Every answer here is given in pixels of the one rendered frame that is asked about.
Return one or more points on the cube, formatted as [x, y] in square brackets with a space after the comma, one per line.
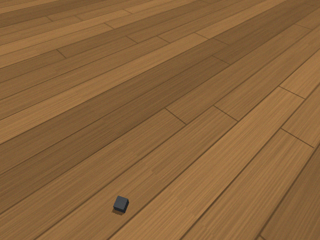
[121, 204]

